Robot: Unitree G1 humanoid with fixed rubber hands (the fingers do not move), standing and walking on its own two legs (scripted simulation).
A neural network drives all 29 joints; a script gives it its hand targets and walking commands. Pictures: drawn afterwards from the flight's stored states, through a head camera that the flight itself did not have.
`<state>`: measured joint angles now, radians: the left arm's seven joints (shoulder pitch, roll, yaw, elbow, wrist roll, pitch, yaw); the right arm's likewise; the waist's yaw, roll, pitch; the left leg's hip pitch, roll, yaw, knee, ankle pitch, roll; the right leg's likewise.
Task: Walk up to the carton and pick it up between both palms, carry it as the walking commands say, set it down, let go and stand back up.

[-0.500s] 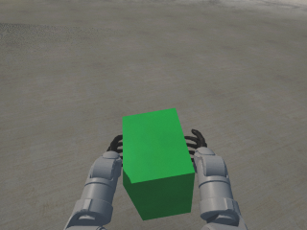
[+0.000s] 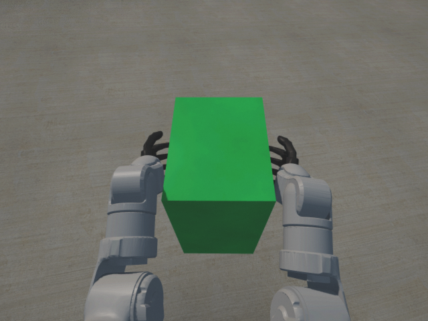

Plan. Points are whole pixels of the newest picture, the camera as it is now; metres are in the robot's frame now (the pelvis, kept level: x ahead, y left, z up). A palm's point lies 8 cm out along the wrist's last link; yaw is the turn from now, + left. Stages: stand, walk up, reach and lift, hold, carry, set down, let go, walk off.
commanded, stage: carry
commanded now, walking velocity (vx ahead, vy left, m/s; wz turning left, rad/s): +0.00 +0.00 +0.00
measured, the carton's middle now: (218, 184) +0.37 +0.01 +0.04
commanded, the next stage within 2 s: none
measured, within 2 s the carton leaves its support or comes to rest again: neither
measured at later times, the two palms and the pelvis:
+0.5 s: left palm (127, 211) +0.28 +0.16 +0.07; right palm (273, 195) +0.31 -0.08 +0.11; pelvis -0.02 +0.02 +0.00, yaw +3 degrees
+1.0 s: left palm (121, 281) +0.17 +0.14 +0.09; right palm (303, 270) +0.19 -0.11 +0.11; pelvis -0.11 +0.00 +0.00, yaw +2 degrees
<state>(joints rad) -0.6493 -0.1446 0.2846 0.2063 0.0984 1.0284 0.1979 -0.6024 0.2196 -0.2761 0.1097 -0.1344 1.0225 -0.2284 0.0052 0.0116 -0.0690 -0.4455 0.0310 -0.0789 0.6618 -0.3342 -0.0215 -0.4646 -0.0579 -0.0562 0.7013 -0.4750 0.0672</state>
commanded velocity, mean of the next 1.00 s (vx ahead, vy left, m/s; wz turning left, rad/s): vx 0.00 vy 0.00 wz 0.00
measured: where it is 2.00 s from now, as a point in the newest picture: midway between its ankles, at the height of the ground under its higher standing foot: outside the picture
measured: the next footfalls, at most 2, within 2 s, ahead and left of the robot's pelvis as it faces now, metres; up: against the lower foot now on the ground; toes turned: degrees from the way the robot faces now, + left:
right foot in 0.50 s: -0.01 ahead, -0.12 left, +0.00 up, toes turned +5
left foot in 1.44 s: -0.06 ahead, +0.12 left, +0.00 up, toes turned -6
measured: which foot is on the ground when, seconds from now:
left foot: down 0.00-1.00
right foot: down 0.00-0.32, up 0.34-0.48, down 0.50-1.00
